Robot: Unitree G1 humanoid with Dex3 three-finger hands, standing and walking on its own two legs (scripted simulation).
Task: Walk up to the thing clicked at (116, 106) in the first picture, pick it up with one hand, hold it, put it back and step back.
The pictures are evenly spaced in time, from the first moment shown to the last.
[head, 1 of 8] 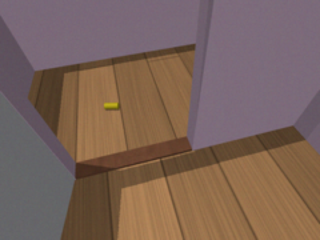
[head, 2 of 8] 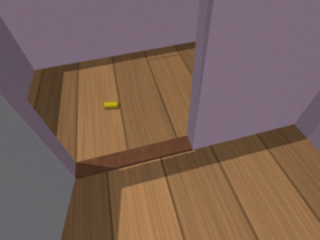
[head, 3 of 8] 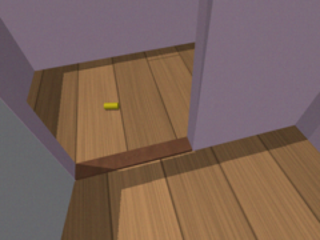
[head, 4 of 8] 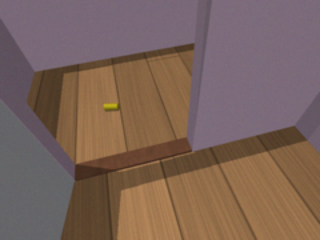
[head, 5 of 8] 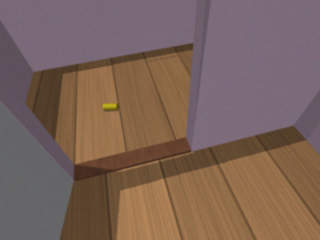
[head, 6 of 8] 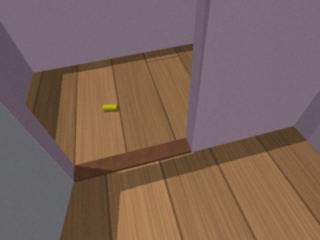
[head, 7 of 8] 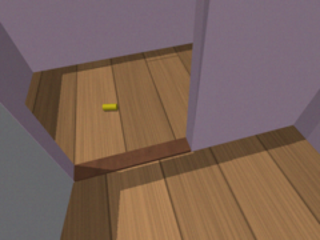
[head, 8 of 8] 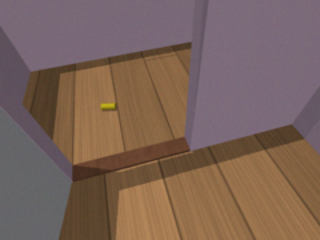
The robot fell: no
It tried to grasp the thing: no
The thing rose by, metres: 0.00
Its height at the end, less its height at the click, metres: +0.00
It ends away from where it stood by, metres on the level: 0.00
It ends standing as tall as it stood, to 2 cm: yes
